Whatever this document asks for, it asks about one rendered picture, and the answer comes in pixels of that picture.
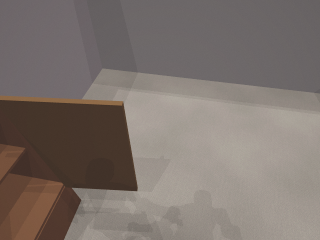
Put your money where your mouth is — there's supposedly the cupboard door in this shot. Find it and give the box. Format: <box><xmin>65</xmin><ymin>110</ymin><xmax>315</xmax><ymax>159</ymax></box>
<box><xmin>0</xmin><ymin>95</ymin><xmax>138</xmax><ymax>191</ymax></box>

